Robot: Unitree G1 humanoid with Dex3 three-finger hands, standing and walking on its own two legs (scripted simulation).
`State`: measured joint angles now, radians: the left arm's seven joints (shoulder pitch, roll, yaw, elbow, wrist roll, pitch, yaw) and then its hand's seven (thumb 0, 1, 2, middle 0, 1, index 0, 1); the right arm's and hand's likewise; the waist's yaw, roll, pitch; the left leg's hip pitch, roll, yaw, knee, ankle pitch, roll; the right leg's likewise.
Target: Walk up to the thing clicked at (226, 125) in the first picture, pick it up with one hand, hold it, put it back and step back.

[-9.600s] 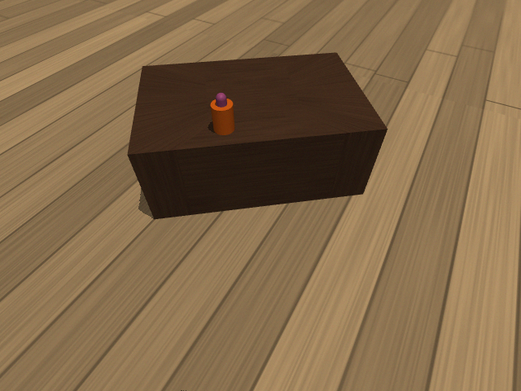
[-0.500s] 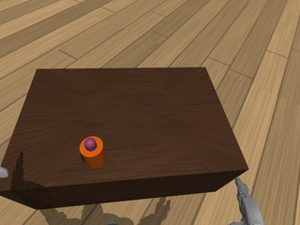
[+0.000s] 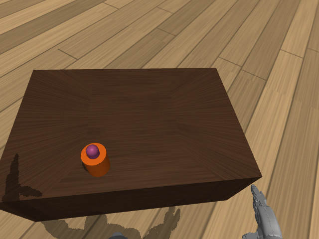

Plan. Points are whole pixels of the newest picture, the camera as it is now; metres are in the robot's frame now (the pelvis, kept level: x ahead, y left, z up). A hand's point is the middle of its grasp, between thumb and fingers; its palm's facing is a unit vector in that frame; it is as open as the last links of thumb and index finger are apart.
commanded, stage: go down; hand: left
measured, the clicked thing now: (95, 157) +0.43 +0.20 -0.23
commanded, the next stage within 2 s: approach in 0.18 s
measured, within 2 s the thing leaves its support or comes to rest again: neither
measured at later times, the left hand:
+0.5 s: hand out of the picture +0.36 +0.38 +0.04, palm faces +0.22 -0.97 -0.05, open 17.4 cm
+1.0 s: hand (59, 162) +0.40 +0.31 -0.18, palm faces +0.19 -0.98 +0.03, open 17.4 cm
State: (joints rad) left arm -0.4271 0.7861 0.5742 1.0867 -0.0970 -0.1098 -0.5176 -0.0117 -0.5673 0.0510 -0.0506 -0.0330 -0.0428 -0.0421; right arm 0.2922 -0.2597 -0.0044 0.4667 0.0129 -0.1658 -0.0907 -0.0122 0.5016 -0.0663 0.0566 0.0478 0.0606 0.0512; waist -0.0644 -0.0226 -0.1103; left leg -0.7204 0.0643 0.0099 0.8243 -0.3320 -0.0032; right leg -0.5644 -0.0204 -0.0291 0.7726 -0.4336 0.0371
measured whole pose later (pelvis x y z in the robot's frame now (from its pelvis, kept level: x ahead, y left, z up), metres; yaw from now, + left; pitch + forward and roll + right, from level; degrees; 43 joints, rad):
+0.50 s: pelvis +0.00 +0.01 -0.01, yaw +0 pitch +16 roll -3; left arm -0.49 0.79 0.60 1.14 -0.17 -0.23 -0.54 -0.01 -0.52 0.02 -0.05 -0.04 -0.05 -0.05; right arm 0.28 -0.25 0.01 0.43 0.01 -0.17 -0.06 -0.01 0.53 -0.06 0.06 0.05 0.06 0.05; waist -0.08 -0.02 -0.12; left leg -0.83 0.07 0.00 0.92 -0.37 0.00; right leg -0.67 -0.02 -0.03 0.86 -0.47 0.04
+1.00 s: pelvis -0.05 +0.01 -0.13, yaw -4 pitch +29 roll -8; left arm -0.53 0.70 0.72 1.17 -0.17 -0.63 -0.42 -0.01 -0.52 0.02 -0.06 -0.06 -0.05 -0.06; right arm 0.37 -0.29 -0.05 -0.02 -0.08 -0.19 0.04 -0.01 0.50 -0.06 0.06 0.05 0.06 0.05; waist -0.27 -0.07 -0.14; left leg -1.48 0.10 -0.08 1.46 -0.50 0.00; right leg -1.29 0.02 -0.07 1.40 -0.63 0.03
